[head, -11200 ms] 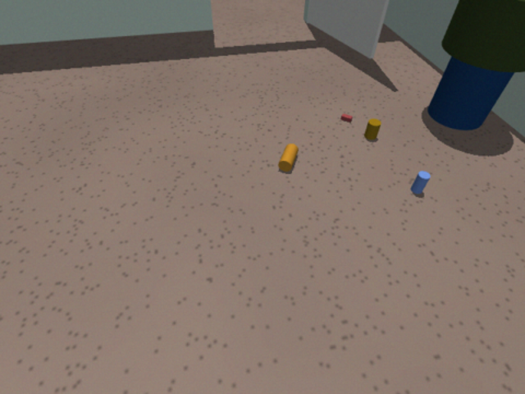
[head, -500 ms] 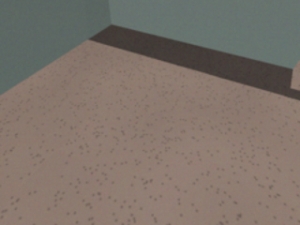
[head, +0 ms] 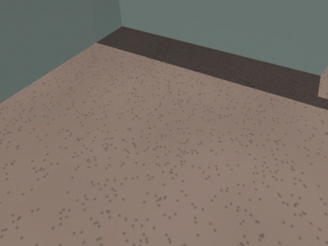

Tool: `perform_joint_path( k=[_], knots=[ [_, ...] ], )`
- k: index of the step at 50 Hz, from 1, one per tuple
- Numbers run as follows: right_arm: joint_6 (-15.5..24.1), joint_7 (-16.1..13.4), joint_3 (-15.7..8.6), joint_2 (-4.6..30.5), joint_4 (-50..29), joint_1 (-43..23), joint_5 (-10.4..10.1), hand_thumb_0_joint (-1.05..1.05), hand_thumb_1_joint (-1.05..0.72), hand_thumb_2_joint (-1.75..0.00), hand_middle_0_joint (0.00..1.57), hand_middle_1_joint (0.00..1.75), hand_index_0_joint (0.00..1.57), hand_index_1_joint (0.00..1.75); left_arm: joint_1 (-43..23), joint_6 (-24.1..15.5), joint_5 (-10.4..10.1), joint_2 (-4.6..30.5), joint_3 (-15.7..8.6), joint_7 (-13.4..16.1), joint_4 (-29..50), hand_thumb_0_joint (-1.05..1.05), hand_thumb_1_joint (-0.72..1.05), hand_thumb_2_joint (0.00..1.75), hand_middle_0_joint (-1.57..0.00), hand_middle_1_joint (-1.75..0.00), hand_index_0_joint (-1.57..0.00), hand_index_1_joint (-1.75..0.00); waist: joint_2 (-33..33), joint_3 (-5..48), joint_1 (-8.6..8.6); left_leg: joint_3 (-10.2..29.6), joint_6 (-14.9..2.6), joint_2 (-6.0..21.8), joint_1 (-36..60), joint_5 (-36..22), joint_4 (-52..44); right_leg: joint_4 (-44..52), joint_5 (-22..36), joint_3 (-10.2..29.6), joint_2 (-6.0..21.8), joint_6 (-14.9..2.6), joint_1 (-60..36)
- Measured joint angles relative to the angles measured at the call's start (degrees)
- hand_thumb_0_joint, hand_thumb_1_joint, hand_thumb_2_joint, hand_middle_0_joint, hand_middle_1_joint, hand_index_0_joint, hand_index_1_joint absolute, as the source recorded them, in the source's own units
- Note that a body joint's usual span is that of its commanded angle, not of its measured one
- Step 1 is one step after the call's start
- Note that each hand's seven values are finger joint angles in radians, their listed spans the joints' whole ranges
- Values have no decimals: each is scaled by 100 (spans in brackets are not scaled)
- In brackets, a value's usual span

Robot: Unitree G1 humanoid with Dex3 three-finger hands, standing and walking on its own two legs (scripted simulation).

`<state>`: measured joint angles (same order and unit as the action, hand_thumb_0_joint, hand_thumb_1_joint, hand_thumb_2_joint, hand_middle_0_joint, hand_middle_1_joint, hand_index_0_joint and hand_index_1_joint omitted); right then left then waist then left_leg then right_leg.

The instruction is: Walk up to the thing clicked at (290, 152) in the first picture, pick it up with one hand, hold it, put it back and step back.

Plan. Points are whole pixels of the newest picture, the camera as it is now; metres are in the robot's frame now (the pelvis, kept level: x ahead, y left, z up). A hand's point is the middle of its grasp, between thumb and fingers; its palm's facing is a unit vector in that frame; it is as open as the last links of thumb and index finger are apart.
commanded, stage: stand
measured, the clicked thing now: out of the picture +0.03 -1.02 -0.74
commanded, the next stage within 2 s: walk up in 0.40 s
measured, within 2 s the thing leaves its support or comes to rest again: neither
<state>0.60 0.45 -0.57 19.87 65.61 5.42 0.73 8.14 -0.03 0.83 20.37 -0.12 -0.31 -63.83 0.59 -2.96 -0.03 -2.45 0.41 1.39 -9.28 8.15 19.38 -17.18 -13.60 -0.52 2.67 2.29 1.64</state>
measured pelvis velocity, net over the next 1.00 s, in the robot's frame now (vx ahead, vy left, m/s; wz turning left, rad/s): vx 0.16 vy -0.06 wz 0.06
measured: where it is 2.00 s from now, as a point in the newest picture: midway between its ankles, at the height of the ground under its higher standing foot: (170, 185)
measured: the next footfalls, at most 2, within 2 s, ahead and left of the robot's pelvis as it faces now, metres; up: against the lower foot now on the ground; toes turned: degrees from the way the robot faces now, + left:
right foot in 0.66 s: +0.10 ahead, -0.17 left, +0.00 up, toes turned -6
left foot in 1.08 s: +0.36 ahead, +0.10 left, +0.00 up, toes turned +8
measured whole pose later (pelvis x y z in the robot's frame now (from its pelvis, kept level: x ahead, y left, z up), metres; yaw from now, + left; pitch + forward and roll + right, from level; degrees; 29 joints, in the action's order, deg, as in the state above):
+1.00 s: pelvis +0.16 -0.06 -0.01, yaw +3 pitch -3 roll -2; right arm 0.2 6.1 -4.7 24.1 55.6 10.6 1.8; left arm 21.6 -4.1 1.7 23.4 -4.7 -2.6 -55.2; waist -2.8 -4.0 3.5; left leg 2.1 -0.1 4.2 -28.5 8.7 37.8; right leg -18.3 -20.3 -9.9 -0.1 -0.3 -4.7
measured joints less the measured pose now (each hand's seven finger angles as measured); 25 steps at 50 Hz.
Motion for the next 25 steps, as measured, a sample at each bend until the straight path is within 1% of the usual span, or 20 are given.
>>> perform_joint_path(
  k=[20, 21, 23, 25],
  knots=[
    [20, -11, 13, -15, -46, -22, -5, 1, -90, -89, 20, 30, 20, 30, -39, -2, -7, 1, 8, 9, 54, 1, 90, 90, -21, -30, -20, -30, 2, 4, 9, -6, -13, -24, 28, 39, 9, 22, -22, 1, 26, 17, -43],
    [23, 37, -46, -17, -95, 10, 20, 1, -90, -89, 20, 30, 20, 30, -15, -2, 17, 7, -31, -39, 93, 1, 90, 90, -21, -30, -20, -30, 5, 21, 10, -6, -55, -29, -10, 167, 94, -126, -219, -5, 31, -44, 21],
    [86, 156, -197, -9, -232, 143, 77, 1, -90, -89, 20, 30, 20, 30, 88, -22, 81, 72, -120, -156, 191, 1, 90, 90, -21, -30, -20, -30, 41, 102, 33, -43, -149, -50, -92, 492, 303, -882, -965, -30, 68, -231, 349],
    [149, 234, -328, 37, -393, 255, 117, 1, -90, -89, 20, 30, 21, 30, 172, -15, 124, 159, -208, -239, 278, 1, 90, 90, -21, -30, -20, -30, 15, 131, 28, -76, -276, -8, -122, 464, 355, -1929, -1354, -40, 9, -311, 874]
  ],
)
